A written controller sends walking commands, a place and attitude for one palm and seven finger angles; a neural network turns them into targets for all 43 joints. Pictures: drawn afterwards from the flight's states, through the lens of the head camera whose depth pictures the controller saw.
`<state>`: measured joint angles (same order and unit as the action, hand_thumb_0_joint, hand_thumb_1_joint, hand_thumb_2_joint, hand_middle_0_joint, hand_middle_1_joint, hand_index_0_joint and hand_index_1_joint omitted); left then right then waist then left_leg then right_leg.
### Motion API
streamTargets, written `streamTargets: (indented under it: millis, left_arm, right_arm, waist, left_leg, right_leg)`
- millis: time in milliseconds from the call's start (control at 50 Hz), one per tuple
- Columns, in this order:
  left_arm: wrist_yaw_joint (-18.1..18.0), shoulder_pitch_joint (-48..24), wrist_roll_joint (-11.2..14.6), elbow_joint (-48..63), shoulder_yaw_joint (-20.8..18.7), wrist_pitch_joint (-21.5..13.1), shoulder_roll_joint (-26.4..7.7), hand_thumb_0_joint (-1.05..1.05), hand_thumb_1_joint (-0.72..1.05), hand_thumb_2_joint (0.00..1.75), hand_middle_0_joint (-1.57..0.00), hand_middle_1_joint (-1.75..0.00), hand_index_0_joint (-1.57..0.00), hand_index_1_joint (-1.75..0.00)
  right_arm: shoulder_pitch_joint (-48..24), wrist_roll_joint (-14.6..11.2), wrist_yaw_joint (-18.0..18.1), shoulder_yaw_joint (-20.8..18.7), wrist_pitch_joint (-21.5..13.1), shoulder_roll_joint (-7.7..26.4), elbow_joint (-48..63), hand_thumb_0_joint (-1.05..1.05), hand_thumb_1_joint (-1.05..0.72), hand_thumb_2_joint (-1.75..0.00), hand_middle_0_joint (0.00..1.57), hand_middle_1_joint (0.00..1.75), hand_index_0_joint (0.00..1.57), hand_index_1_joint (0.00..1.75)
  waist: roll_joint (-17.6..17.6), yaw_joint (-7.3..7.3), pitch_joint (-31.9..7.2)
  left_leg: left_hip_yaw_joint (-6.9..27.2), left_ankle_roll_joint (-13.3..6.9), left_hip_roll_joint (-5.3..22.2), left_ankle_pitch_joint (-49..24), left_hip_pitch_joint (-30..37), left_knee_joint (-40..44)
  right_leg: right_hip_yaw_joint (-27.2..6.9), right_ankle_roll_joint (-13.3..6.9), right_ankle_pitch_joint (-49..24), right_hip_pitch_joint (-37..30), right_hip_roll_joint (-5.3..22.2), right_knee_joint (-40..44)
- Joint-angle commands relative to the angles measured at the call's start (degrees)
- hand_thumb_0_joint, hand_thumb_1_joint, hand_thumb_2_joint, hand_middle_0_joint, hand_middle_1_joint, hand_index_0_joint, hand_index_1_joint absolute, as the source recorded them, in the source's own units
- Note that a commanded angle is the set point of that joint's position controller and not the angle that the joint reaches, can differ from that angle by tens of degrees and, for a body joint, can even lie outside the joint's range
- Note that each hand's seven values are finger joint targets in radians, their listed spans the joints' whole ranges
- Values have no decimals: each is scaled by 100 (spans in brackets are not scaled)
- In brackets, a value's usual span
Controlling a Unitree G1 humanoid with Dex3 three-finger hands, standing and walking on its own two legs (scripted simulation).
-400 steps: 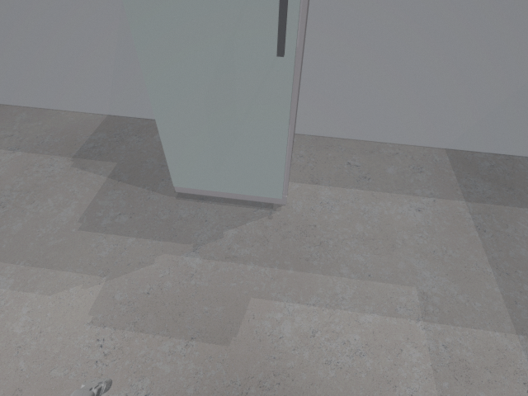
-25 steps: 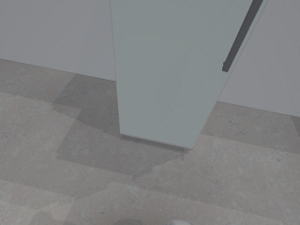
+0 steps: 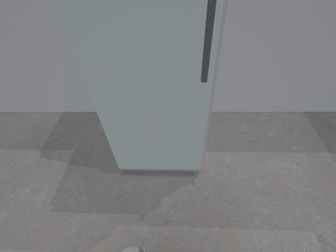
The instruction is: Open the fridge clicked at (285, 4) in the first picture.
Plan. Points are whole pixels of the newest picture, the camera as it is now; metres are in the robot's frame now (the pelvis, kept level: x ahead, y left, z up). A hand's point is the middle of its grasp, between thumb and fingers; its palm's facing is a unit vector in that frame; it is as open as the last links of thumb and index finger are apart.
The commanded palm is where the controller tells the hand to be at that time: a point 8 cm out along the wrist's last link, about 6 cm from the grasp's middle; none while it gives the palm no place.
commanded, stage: take the last steps up to it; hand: right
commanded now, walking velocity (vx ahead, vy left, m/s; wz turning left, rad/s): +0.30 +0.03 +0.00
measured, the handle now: (208, 27) +0.74 -0.11 +0.22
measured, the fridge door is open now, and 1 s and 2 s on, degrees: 0 0 0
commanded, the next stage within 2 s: come to a stop and stand still in 0.64 s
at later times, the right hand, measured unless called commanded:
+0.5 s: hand (216, 235) +0.22 -0.12 -0.17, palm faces +0.09 +0.97 -0.22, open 7.1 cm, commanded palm none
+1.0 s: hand (223, 226) +0.25 -0.15 -0.19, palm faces +0.10 +0.98 -0.16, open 7.4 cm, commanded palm none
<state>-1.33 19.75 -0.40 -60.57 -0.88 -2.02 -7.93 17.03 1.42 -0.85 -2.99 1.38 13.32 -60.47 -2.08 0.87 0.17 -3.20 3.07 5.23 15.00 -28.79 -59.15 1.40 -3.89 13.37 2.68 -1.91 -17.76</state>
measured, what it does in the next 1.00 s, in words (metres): walks ahead: left foot, then right foot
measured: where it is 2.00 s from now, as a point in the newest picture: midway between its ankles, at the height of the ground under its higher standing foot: outside the picture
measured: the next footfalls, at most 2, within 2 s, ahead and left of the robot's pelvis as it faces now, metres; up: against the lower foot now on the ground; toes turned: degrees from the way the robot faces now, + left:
left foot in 0.30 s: +0.21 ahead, +0.17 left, +0.00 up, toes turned +7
right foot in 0.76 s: +0.36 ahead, -0.07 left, +0.00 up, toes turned -9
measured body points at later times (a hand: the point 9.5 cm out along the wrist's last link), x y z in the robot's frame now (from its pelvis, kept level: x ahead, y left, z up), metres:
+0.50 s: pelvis +0.15 +0.07 -0.01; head +0.16 +0.08 +0.44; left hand +0.13 +0.30 -0.17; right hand +0.21 -0.17 -0.15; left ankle +0.17 +0.16 -0.75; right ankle +0.14 -0.06 -0.67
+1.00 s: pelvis +0.27 +0.02 -0.01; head +0.28 +0.00 +0.44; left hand +0.38 +0.24 -0.15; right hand +0.25 -0.20 -0.18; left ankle +0.26 +0.17 -0.70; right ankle +0.32 -0.06 -0.75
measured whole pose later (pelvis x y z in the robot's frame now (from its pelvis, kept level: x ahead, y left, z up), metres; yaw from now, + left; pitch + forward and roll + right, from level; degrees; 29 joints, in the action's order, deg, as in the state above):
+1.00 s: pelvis +0.27 +0.02 -0.01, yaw -1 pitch -2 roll +1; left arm -2.7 5.7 -0.1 -58.6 -1.8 -0.5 -7.6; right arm 16.4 0.9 1.7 -2.4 2.2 8.8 -62.2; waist -1.7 2.0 4.1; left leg -2.1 2.6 3.8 26.1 -22.4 -53.6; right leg 8.7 -3.7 10.1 15.1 1.8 -26.9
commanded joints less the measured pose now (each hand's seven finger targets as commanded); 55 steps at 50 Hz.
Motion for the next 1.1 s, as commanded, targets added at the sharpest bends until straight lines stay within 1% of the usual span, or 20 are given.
streamTargets:
  millis: [0,160,220,240,260,280,300,340,380,420,500,620,660,700,720,740,760,820,980,1080]
  left_arm:
    - [-74,643,-22,15,-235,-170,-862,0,90,90,-20,-30,-20,-30]
    - [-83,957,-116,-286,-275,-170,-841,0,90,90,-20,-30,-20,-30]
    - [-76,850,-134,-343,-275,-149,-865,0,90,90,-20,-30,-20,-30]
    - [-73,829,-109,-370,-256,-144,-851,0,90,90,-20,-30,-20,-30]
    - [-42,879,-66,-368,-258,-173,-770,0,90,90,-20,-30,-20,-30]
    - [26,1036,4,-237,-201,-216,-472,0,90,90,-20,-30,-20,-30]
    - [21,788,20,1,-205,-204,-499,0,90,90,-20,-30,-20,-30]
    - [76,233,-26,85,-292,-115,-479,0,90,90,-20,-30,-20,-30]
    - [128,209,-104,34,-284,-18,-297,0,90,90,-20,-30,-20,-30]
    - [145,420,-128,-56,-246,65,-175,0,90,90,-20,-30,-20,-30]
    - [213,71,-104,142,-223,109,-95,0,90,90,-20,-30,-20,-30]
    - [276,-914,-74,453,-191,7,-240,0,90,90,-20,-30,-20,-30]
    - [253,-874,-71,451,-178,-29,-330,0,90,90,-20,-30,-20,-30]
    - [202,-186,-99,217,-222,-96,-573,0,90,90,-20,-30,-20,-30]
    - [137,351,-150,104,-314,-144,-1015,0,90,90,-20,-30,-20,-30]
    - [76,678,-118,47,-359,-95,-1417,0,90,90,-20,-30,-20,-30]
    - [-16,409,-80,23,-274,-47,-1298,0,90,90,-20,-30,-20,-30]
    - [-109,-779,-51,269,-106,-11,-819,0,90,90,-20,-30,-20,-30]
    - [-170,-889,-51,379,-375,186,-983,0,90,90,-20,-30,-20,-30]
    - [-90,-952,-110,465,-436,228,-979,0,90,90,-20,-30,-20,-30]
  right_arm:
    - [-722,4,-5,-21,-164,195,540,0,-90,-90,20,30,20,30]
    - [-1455,-36,-38,-22,-270,-81,763,0,-90,-90,20,30,20,30]
    - [-1076,-30,-41,-74,-337,-77,674,0,-90,-90,20,30,20,30]
    - [-510,-19,-28,-108,-383,5,491,0,-90,-90,20,30,20,30]
    - [295,3,4,-171,-462,259,240,0,-90,-90,20,30,20,30]
    - [1156,40,99,-310,-545,878,22,0,-90,-90,20,30,20,30]
    - [1620,-60,130,-351,-520,1200,-81,0,-90,-90,20,30,20,30]
    - [545,-77,149,-271,-483,829,157,0,-90,-90,20,30,20,30]
    - [-20,-47,199,-111,-508,234,258,0,-90,-90,20,30,20,30]
    - [-50,-21,202,-27,-572,13,208,0,-90,-90,20,30,20,30]
    - [120,-6,192,-24,-621,126,133,0,-90,-90,20,30,20,30]
    - [519,-4,197,-20,-593,328,-114,0,-90,-90,20,30,20,30]
    - [523,-10,217,-40,-546,359,-166,0,-90,-90,20,30,20,30]
    - [498,-39,219,-26,-480,287,-186,0,-90,-90,20,30,20,30]
    - [652,-69,205,12,-450,80,-116,0,-90,-90,20,30,20,30]
    - [774,-105,205,92,-444,-183,-54,0,-90,-90,20,30,20,30]
    - [744,-88,291,120,-358,-136,-104,0,-90,-90,20,30,20,30]
    - [581,-83,294,156,-204,-247,-295,0,-90,-90,20,30,20,30]
    - [443,14,287,-100,156,-27,154,0,-90,-90,20,30,20,30]
    - [26,2,255,-91,133,-86,478,0,-90,-90,20,30,20,30]
  waist:
    - [746,-269,790]
    - [840,-415,939]
    - [794,-198,825]
    - [632,55,533]
    - [270,382,-7]
    - [-1017,633,-774]
    - [-1119,662,-938]
    - [-466,391,55]
    - [-89,23,493]
    - [-369,-181,458]
    - [-384,-208,458]
    - [-455,55,541]
    - [-453,-20,492]
    - [108,-337,134]
    - [949,-492,-267]
    - [1883,-496,-566]
    - [1622,-401,-730]
    - [707,-32,177]
    - [794,-37,-223]
    - [1257,-101,-103]
  left_leg:
    - [177,32,195,-203,-1130,313]
    - [-72,-164,47,19,-367,1787]
    - [-337,-302,-251,-112,786,2506]
    - [-466,-355,-415,-308,1601,2922]
    - [-131,-509,-172,-504,2883,3195]
    - [1728,-1030,1352,-506,4404,3587]
    - [3116,-1505,2248,-936,4378,4221]
    - [2886,-1544,2029,1489,2648,4835]
    - [1657,-1234,1518,826,1688,4957]
    - [804,-1083,1187,-386,1427,4922]
    - [299,-1157,1022,-1485,1439,4828]
    - [370,-1117,1100,-1910,1917,4514]
    - [325,-1039,1048,-1938,1986,4208]
    - [-13,-786,678,-1787,1579,3072]
    - [-390,-492,145,-783,812,1862]
    - [-604,-254,-380,1913,176,591]
    - [52,-260,-225,2224,353,172]
    - [297,-109,138,1533,922,674]
    - [303,-20,-123,1047,339,-136]
    - [124,-81,-159,1098,651,837]
  right_leg:
    - [-1376,-726,-427,-190,1686,1023]
    - [-1090,-675,-1194,-21,1762,647]
    - [-887,-516,-1583,410,1588,104]
    - [-648,-375,-1975,537,1365,-571]
    - [-396,-160,-2036,994,1081,-1705]
    - [160,148,-315,2380,451,-3444]
    - [36,194,1996,3074,90,-4863]
    - [-307,151,1269,3374,644,-5698]
    - [-293,248,544,3072,908,-5294]
    - [-98,388,329,2772,925,-4749]
    - [215,537,81,2576,884,-3480]
    - [394,482,-74,2225,700,-2194]
    - [432,430,-127,1745,606,-1693]
    - [460,380,-667,358,496,-883]
    - [-534,30,-1613,-634,1390,-705]
    - [-1778,-587,-3014,-991,2535,-294]
    - [-1781,-696,-3168,-570,2664,-132]
    - [-966,-635,-3396,957,2212,57]
    - [-565,-727,-3291,711,2228,-130]
    - [-522,-629,-2114,971,2011,-82]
